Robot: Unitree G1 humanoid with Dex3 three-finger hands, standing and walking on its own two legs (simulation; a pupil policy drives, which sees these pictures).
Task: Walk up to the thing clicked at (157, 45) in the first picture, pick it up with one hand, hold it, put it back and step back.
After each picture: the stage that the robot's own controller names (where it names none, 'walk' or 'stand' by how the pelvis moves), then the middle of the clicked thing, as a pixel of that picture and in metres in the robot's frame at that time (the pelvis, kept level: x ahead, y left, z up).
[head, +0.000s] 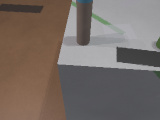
stand; out of the picture +0.62 -0.41 +0.07
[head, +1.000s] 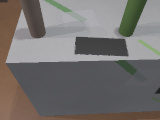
sink last; (133, 9) +0.64 -0.18 +0.11
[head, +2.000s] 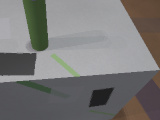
sink last; (37, 21) +0.52 +0.18 +0.11
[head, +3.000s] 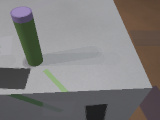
stand; (29, 39) +0.51 +0.23 +0.08
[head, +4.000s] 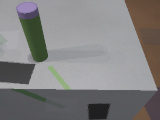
stand; (34, 35) +0.52 +0.21 +0.07
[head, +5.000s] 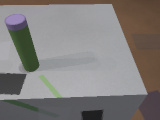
stand; (24, 46) +0.50 +0.25 +0.07
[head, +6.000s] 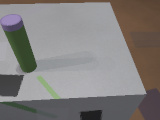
stand; (21, 46) +0.48 +0.26 +0.07
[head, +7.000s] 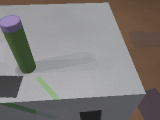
rise first; (20, 47) +0.48 +0.27 +0.07
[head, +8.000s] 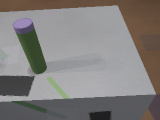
rise first; (32, 49) +0.48 +0.26 +0.07
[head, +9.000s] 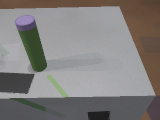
go down; (33, 46) +0.49 +0.25 +0.07
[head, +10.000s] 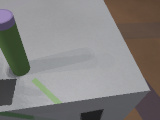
go down; (12, 47) +0.45 +0.24 +0.09
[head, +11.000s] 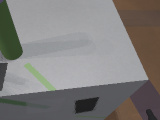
close in; (2, 27) +0.48 +0.24 +0.11
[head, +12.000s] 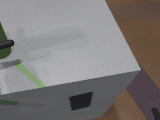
close; out of the picture +0.49 +0.26 +0.13
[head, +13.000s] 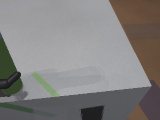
lift; (0, 64) +0.35 +0.26 +0.13
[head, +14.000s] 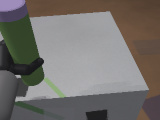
lift; (23, 48) +0.32 +0.17 +0.24
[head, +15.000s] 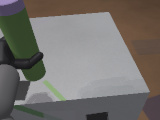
hold; (23, 43) +0.33 +0.18 +0.25
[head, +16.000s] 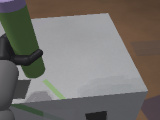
crouch; (23, 41) +0.35 +0.18 +0.25
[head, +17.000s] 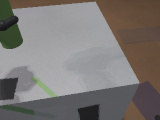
crouch; out of the picture +0.46 +0.23 +0.27
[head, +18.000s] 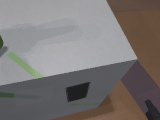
lower; out of the picture +0.50 +0.26 +0.14
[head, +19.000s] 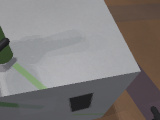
lower; out of the picture +0.47 +0.26 +0.13
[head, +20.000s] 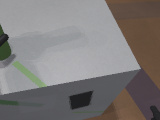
lower; out of the picture +0.48 +0.26 +0.13
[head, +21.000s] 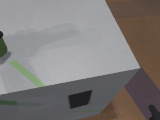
lower; out of the picture +0.49 +0.27 +0.13
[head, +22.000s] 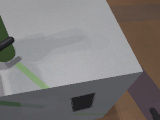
open; out of the picture +0.48 +0.25 +0.13
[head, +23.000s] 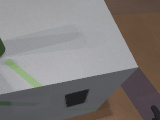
rise; out of the picture +0.47 +0.26 +0.13
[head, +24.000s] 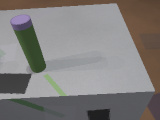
sink last; (30, 46) +0.48 +0.26 +0.09
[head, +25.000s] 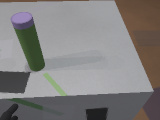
stand; (30, 45) +0.48 +0.24 +0.07
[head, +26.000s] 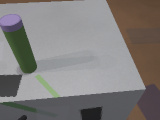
stand; (21, 47) +0.47 +0.26 +0.07
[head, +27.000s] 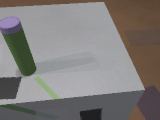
stand; (20, 49) +0.47 +0.26 +0.08
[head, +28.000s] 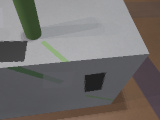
walk; (26, 10) +0.58 +0.21 +0.09
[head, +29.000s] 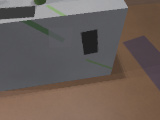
walk; out of the picture +0.88 +0.30 +0.09
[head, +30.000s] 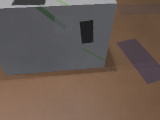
stand; out of the picture +1.17 +0.27 +0.09
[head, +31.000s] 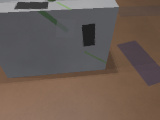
stand; out of the picture +1.16 +0.24 +0.07
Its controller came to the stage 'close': yes
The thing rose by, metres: 0.21
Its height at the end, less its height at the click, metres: +0.00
